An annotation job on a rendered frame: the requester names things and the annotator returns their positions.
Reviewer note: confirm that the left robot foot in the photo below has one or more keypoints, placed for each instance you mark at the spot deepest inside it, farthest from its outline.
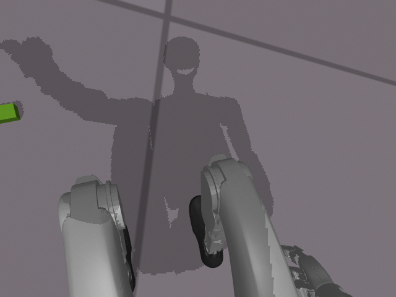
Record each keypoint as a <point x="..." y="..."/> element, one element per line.
<point x="132" y="280"/>

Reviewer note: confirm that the right robot foot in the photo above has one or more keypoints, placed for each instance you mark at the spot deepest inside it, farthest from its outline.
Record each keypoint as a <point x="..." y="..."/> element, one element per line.
<point x="198" y="228"/>

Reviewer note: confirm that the small box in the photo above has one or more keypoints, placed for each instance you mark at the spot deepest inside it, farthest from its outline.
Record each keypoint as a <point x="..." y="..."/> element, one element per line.
<point x="9" y="113"/>

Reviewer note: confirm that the right robot hand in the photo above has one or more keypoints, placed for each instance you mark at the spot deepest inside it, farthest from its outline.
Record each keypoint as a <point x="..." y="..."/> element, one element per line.
<point x="310" y="275"/>

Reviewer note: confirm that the right robot arm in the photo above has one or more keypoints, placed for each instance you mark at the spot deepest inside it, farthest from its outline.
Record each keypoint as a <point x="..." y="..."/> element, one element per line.
<point x="331" y="290"/>

